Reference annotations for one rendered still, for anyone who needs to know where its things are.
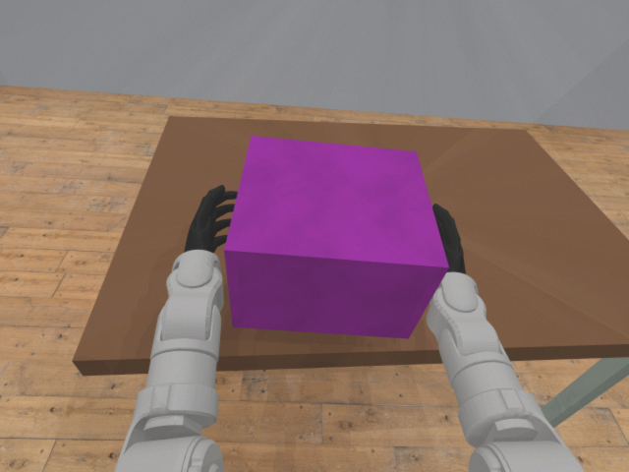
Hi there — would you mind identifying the robot right hand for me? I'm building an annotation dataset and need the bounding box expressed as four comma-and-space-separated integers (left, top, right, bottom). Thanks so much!
432, 204, 466, 274

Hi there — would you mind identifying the right robot forearm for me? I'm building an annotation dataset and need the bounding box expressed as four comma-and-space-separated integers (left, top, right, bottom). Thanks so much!
427, 272, 585, 472

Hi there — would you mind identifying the table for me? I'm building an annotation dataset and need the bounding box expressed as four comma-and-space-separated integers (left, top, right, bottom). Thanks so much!
72, 116, 629, 428

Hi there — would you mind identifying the carton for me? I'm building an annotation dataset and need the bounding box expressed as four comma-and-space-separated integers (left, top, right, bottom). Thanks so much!
224, 136, 449, 339

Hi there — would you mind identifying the robot right upper arm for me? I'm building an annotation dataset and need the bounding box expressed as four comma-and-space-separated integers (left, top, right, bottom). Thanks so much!
469, 441, 583, 472

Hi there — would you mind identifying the left robot forearm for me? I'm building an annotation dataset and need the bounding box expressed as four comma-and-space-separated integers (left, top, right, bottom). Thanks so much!
114, 250, 224, 472

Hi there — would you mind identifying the robot left upper arm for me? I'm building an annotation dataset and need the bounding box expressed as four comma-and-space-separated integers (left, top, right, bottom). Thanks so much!
116, 436, 224, 472

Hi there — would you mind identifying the robot left hand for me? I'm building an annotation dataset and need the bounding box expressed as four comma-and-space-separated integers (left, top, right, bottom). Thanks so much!
184, 185, 238, 253

